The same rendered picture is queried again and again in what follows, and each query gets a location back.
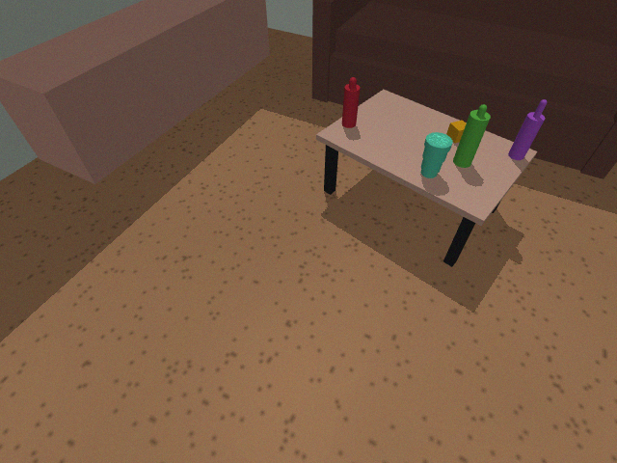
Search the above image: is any coffee table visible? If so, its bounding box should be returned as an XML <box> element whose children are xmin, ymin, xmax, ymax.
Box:
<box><xmin>316</xmin><ymin>90</ymin><xmax>537</xmax><ymax>267</ymax></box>

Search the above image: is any sofa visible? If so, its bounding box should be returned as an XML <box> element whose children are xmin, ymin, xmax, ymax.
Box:
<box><xmin>312</xmin><ymin>0</ymin><xmax>617</xmax><ymax>179</ymax></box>

